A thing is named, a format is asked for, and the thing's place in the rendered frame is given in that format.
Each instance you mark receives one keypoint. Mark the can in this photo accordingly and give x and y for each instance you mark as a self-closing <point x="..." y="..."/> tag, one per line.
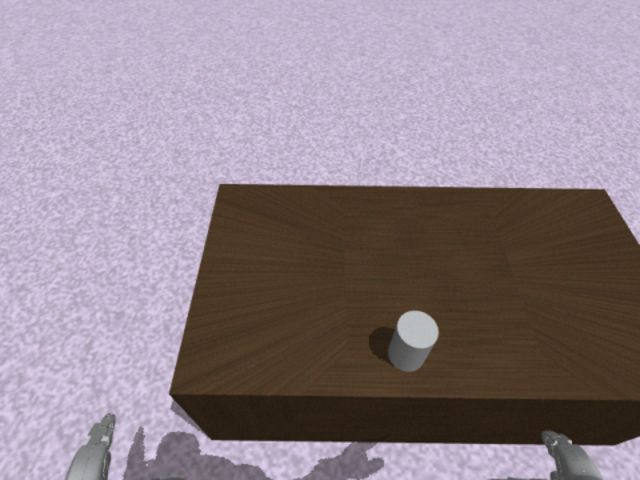
<point x="414" y="336"/>

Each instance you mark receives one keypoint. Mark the left robot hand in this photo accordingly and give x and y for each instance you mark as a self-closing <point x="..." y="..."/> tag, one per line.
<point x="91" y="462"/>

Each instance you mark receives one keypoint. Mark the right robot hand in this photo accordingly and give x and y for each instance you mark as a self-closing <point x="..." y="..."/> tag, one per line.
<point x="571" y="459"/>

